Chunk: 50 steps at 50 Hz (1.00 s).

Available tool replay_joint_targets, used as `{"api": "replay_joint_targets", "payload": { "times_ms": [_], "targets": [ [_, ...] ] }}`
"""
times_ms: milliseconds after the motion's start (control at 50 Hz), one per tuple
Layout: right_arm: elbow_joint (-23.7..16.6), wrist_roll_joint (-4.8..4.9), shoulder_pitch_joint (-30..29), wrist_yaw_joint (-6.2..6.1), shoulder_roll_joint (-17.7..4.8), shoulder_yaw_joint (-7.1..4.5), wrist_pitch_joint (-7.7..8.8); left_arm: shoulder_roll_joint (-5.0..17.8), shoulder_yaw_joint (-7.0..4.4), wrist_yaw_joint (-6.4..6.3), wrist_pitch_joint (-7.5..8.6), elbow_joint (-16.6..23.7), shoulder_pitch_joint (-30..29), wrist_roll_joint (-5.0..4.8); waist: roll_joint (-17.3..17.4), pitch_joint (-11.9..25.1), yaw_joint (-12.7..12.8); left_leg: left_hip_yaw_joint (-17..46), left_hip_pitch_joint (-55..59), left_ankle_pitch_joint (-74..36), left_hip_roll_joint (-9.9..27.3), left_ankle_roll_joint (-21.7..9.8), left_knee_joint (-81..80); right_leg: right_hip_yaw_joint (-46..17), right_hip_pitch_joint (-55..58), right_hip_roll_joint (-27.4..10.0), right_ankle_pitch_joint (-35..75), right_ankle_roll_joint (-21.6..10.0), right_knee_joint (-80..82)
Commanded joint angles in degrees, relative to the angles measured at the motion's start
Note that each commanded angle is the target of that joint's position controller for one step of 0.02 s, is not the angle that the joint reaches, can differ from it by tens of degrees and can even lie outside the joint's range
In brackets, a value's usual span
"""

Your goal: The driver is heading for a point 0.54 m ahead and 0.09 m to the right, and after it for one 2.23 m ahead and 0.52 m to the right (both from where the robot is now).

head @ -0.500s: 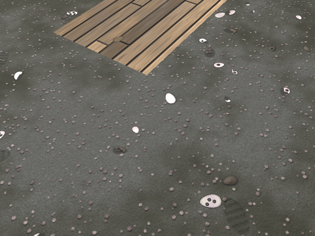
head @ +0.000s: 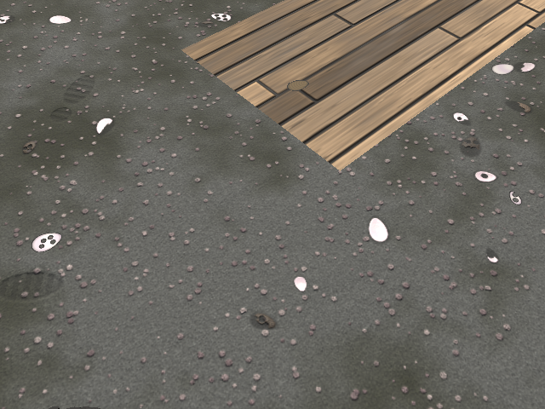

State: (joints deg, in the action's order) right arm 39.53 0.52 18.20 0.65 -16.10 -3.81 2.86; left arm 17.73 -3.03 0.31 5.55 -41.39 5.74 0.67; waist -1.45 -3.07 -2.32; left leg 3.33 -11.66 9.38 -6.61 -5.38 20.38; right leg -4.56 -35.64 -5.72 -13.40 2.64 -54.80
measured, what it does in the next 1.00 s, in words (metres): walks ahead: right foot, then left foot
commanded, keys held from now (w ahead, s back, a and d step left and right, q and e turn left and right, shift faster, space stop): w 0.52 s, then e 0.48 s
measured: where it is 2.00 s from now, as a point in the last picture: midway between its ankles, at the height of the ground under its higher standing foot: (283, 394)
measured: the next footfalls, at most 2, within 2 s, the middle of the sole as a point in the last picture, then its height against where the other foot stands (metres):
right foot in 0.26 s outside the picture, level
left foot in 0.72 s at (229, 358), level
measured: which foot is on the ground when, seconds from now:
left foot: down 0.00-0.28, up 0.30-0.70, down 0.72-1.00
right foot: up 0.00-0.24, down 0.26-0.74, up 0.76-1.00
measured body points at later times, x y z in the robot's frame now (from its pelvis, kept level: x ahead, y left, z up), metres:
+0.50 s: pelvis +0.28 -0.07 +0.00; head +0.31 -0.07 +0.45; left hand +0.31 +0.21 -0.12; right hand +0.45 -0.32 -0.11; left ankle +0.34 +0.10 -0.68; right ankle +0.28 -0.15 -0.74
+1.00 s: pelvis +0.45 -0.01 -0.01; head +0.49 -0.02 +0.44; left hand +0.59 +0.27 -0.12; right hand +0.59 -0.30 -0.11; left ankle +0.54 +0.09 -0.74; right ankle +0.46 -0.15 -0.69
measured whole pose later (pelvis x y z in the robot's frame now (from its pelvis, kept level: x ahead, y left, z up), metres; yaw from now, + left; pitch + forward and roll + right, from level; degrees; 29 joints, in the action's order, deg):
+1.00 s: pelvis +0.45 -0.01 -0.01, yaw -8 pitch +1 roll +1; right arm 42.1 -1.3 5.7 -0.9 -14.9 -3.2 1.2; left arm 18.4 -4.3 -1.8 -3.6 -42.5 12.7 -0.6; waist -1.2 -3.8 0.4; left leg -6.9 -19.5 5.7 2.0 -1.0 24.1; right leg 0.0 -30.3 -3.4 -22.3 3.8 -55.1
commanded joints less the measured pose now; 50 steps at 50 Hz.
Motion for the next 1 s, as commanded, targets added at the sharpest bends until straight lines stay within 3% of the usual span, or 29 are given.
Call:
{"api": "replay_joint_targets", "payload": {
  "times_ms": [20,80,140,200,220,240,260,280,300,320,340,360,380,440,480,520,580,640,700,720,740,760,780,800,820,840,880,920,1000],
  "targets": [
    [-3.73,0.22,-1.86,-1.16,-9.35,-2.45,1.02,2.43,-0.27,0.12,-0.05,2.8,-1.29,0.18,4.23,3.11,0.78,8.77,-2.26,-14.46,12.17,-8.97,-7.84,2.23,3.56,1.47,12.34,1.59,12.03],
    [-1.61,0.3,1.68,-1.19,-9.36,-2.26,1.01,1.98,0.15,0.89,0.53,3.91,-6.59,-0.58,5.64,2.46,-2.18,8.96,-2.03,-7.66,12.57,-7.2,-7.92,2.79,7.32,3.24,21.65,0.96,20.37],
    [0.12,0.56,3.87,-1.07,-9.31,-2.2,0.86,3.71,-0.33,1.48,1.12,5.2,-9.52,-0.92,6.16,1.18,-3.09,12.13,4.27,-6.47,15.51,-6.85,-4.92,1.74,4.79,3.39,18.87,-1.06,24.58],
    [1.15,0.38,4.13,-1.29,-9.64,-2.39,0.21,5.12,-0.97,1.86,1.64,5.32,-7.8,-0.93,7.89,0.9,-1.57,14.95,9.73,-12.1,18.16,-5.82,-1.49,2.2,5.69,3.96,11.51,-3.68,26.68],
    [1.13,0.41,3.19,-1.32,-9.68,-2.39,-0.04,5.75,-1.4,1.76,1.81,4.64,-4.76,-0.89,8.46,1.97,0.39,14.52,10.21,-18.42,17.58,-5.01,1.45,3.46,9.78,4.91,10.05,-4.91,28.18],
    [0.93,0.27,2.48,-1.31,-8.64,-1.97,-0.2,7.33,-2.37,1.47,1.97,2.91,1.29,-0.64,7.52,5.91,3.49,12.29,9.61,-26.11,14.71,-3.65,8.45,4.37,18.52,5.52,11.35,-6.69,29.55],
    [-0.22,-0.4,1.92,-1.33,-6.61,-0.97,-0.22,9.9,-3.15,1.15,2.08,1.66,10.28,0.06,4.45,14.16,7.49,9.5,2.88,-21.38,11.58,-1.59,21.99,-2.45,33.46,-1.39,13.37,-10.45,27.03],
    [-0.5,0.5,9.41,-1.29,-2.88,0.22,0.58,14.6,-4.59,1.1,1.48,-0.1,17.52,0.4,-9.8,22.62,6.56,3.54,-18.28,1.41,2.55,3.55,43.48,-25.68,55.19,-13.41,3.79,-19.84,29.09],
    [-0.34,0.87,8.91,-1.26,-4.84,0.25,1.18,10.63,-3.63,1.76,1.18,-1.49,19.34,-1.28,-13.14,22.04,7.48,6.72,-28.55,23.96,1.79,4.0,50.77,-39.32,56.93,-16.36,-9.72,-20.97,37.25],
    [-0.98,1.66,3.22,-1.08,-8.77,-0.84,1.34,7.28,-2.58,1.58,0.9,-1.06,15.87,-1.81,-7.04,12.84,7.91,7.18,-33.22,20.15,5.31,3.6,54.21,-33.0,50.03,-14.96,-15.97,-18.16,38.48],
    [-2.02,1.24,-1.01,-1.05,-8.78,-0.72,1.44,6.11,-2.0,1.34,0.41,-0.23,11.87,-1.25,-3.01,7.74,6.76,4.26,-32.7,15.43,8.18,3.41,52.62,-25.91,42.25,-12.69,-12.64,-16.26,39.54],
    [-2.6,0.23,-3.47,-0.95,-8.11,-0.76,1.55,4.84,-1.41,1.35,0.12,-0.11,9.42,-0.71,-1.06,3.57,5.52,2.9,-31.6,11.95,10.01,3.55,48.84,-21.11,35.29,-10.32,-7.62,-15.84,41.53],
    [-2.52,-0.11,-3.08,-0.87,-7.41,-0.92,1.46,4.04,-1.01,1.28,0.29,-0.04,8.12,-0.14,-2.53,2.6,3.84,2.83,-28.58,9.3,11.84,3.7,45.82,-17.98,31.06,-8.73,-2.57,-15.43,42.81],
    [-1.53,-0.18,-0.95,-0.86,-4.53,-0.4,0.82,4.37,-1.01,1.13,0.76,-0.95,8.1,-0.55,-3.46,3.09,2.25,0.99,-25.22,5.88,12.96,4.88,41.04,-10.68,27.09,-6.12,7.02,-15.93,45.75],
    [-2.91,-0.43,-4.58,-0.96,-3.79,0.13,0.95,6.28,-1.54,0.78,0.83,-1.88,8.99,-0.94,-3.14,1.67,2.91,0.31,-27.02,1.74,13.75,6.16,34.08,-7.75,26.83,-6.46,13.32,-16.83,47.0],
    [-3.53,-0.48,-8.25,-0.77,-3.02,0.44,1.37,6.84,-1.66,0.51,0.44,-2.7,10.3,-1.15,-2.16,1.62,4.12,-0.65,-26.33,-5.0,13.23,6.41,26.32,-4.13,27.68,-4.83,15.83,-15.46,47.18],
    [-4.98,-0.82,-14.09,-0.14,-1.72,0.85,2.36,7.21,-1.6,-0.04,-0.62,-4.68,13.89,-1.59,-1.78,1.11,5.98,-2.61,-20.03,-13.29,9.59,6.84,14.96,-0.62,26.74,-2.37,29.01,-13.42,43.91],
    [-5.77,-0.72,-16.88,0.64,-2.54,0.42,3.01,7.65,-1.74,-0.63,-2.05,-6.17,16.59,-1.92,-2.96,2.24,6.33,-1.55,-17.16,-15.34,6.98,6.17,9.76,-2.67,30.43,-3.22,31.37,-12.2,38.95],
    [-4.52,-1.29,-12.06,0.42,-5.8,-0.95,3.22,8.84,-2.37,-1.34,-3.03,-5.2,13.5,-2.22,-4.4,4.94,2.2,-0.29,-9.63,-13.9,6.3,3.86,4.54,-6.23,32.19,-3.26,31.7,-9.4,30.31],
    [-3.33,-1.77,-7.66,-0.06,-7.67,-1.64,3.39,7.94,-2.15,-1.37,-3.02,-4.42,12.6,-2.11,-3.07,7.94,-0.07,-0.55,-1.12,-21.52,7.72,2.26,1.92,-5.23,29.68,-0.48,30.73,-7.4,24.09],
    [-2.89,-3.07,-1.21,-0.8,-11.47,-2.42,3.36,4.72,-1.09,-1.34,-2.76,-1.98,11.69,-0.87,3.07,16.17,-2.25,6.81,14.6,-42.99,17.51,-1.26,7.09,-3.28,20.53,3.82,15.72,-4.78,10.32],
    [-3.4,-3.2,-0.89,-0.9,-12.86,-2.44,2.09,-0.76,0.64,-1.03,-2.65,-3.1,23.49,-0.83,17.71,25.56,1.64,21.73,31.3,-59.07,34.23,-11.82,11.07,0.14,4.34,10.2,-27.47,-1.17,-9.02],
    [-4.37,-1.89,-0.83,-0.72,-9.11,-1.81,0.83,5.51,-0.6,-0.97,-3.19,-4.33,24.62,-1.84,13.91,30.2,-0.35,23.93,29.02,-45.57,32.88,-12.09,8.63,-3.69,2.9,7.67,-28.86,-0.6,-15.29],
    [-4.6,-1.3,-3.82,-0.91,-6.83,-1.1,0.09,7.94,-1.75,-1.22,-4.04,-3.18,19.11,-2.78,10.58,22.61,-0.43,18.29,23.32,-35.38,29.41,-10.16,6.04,-1.99,-1.16,5.87,-25.17,0.21,-17.87],
    [-4.09,-0.82,-7.35,-1.18,-5.45,-0.62,-0.54,7.18,-1.9,-1.83,-5.15,-2.66,16.19,-2.66,7.87,16.8,0.77,14.41,16.48,-26.66,26.4,-8.41,3.35,-0.05,-2.6,4.11,-21.52,1.17,-16.72],
    [-3.82,-0.92,-10.19,-1.28,-4.83,-0.32,-0.91,6.86,-2.19,-2.33,-6.53,-2.3,15.44,-2.16,8.36,12.56,2.03,11.8,8.65,-19.82,25.37,-7.9,0.58,0.17,-0.81,2.64,-18.81,1.98,-15.35],
    [-3.24,-2.25,-14.46,-1.23,-5.92,-0.79,-0.95,4.62,-2.1,-2.87,-8.7,-1.74,16.79,-1.86,10.85,8.21,4.66,5.59,-4.06,-12.06,22.46,-7.84,-4.86,2.51,6.93,2.45,-14.59,2.79,-12.17],
    [-2.7,-2.31,-16.06,-1.44,-6.31,-1.14,-0.62,3.57,-2.14,-2.91,-9.23,-0.9,16.58,-1.42,10.54,7.89,5.23,2.2,-6.6,-11.24,22.78,-8.36,-6.28,3.48,9.51,2.01,-11.56,2.33,-7.61],
    [-1.22,-1.43,-16.82,-2.17,-8.05,-1.86,-0.98,3.56,-1.96,-1.61,-9.16,1.82,11.54,-1.06,8.89,9.37,4.0,-1.23,-5.18,-10.26,24.43,-8.41,-6.45,4.34,13.9,0.79,-5.12,0.19,3.25]
  ]
}}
